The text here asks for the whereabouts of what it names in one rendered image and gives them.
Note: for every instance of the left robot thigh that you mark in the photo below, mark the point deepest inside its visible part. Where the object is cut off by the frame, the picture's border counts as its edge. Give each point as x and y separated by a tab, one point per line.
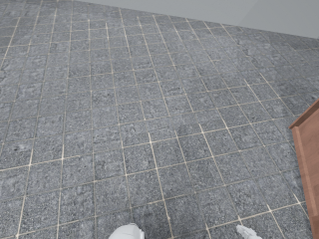
128	232

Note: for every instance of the right robot hand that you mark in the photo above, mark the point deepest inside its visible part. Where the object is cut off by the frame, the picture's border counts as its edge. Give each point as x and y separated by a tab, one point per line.
247	233

